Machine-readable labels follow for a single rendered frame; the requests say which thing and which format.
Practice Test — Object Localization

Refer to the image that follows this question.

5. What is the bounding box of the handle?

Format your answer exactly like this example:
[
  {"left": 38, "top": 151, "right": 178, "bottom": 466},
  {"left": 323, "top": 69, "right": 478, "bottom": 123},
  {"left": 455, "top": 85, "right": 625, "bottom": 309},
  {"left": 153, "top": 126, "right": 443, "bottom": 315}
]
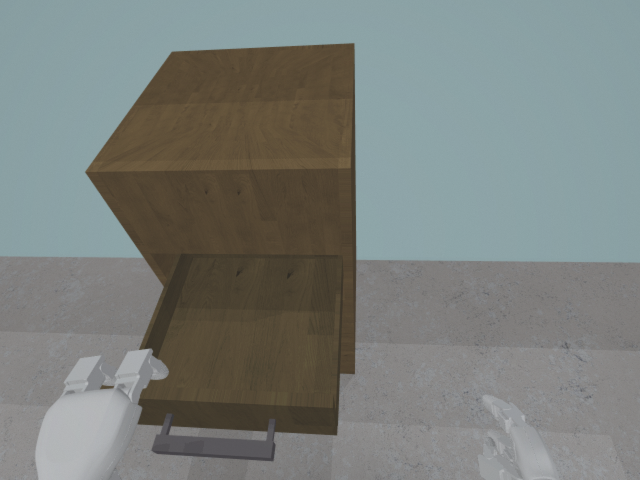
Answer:
[{"left": 151, "top": 413, "right": 276, "bottom": 461}]

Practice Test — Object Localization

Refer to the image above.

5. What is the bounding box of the drawer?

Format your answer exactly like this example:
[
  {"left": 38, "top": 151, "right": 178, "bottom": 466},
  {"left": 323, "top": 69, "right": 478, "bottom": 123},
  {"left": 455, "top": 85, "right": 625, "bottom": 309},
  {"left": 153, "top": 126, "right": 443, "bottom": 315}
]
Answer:
[{"left": 100, "top": 254, "right": 343, "bottom": 435}]

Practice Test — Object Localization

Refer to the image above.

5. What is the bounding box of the cabinet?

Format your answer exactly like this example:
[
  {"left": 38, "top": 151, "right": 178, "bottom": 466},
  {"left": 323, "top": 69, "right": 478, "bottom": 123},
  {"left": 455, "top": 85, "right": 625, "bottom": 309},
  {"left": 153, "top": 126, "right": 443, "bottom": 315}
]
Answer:
[{"left": 85, "top": 43, "right": 356, "bottom": 374}]

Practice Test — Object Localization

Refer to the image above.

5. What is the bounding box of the right robot hand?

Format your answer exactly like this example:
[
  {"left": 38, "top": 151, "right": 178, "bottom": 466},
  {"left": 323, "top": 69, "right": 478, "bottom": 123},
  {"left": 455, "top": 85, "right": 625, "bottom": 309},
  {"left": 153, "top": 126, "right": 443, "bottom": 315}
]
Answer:
[{"left": 478, "top": 394, "right": 560, "bottom": 480}]

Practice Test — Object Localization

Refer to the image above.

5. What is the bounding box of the left robot hand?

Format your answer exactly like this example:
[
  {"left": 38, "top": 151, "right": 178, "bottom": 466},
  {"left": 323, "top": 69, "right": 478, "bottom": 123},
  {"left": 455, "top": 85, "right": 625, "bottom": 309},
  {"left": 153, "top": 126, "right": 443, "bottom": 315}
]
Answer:
[{"left": 35, "top": 348, "right": 169, "bottom": 480}]

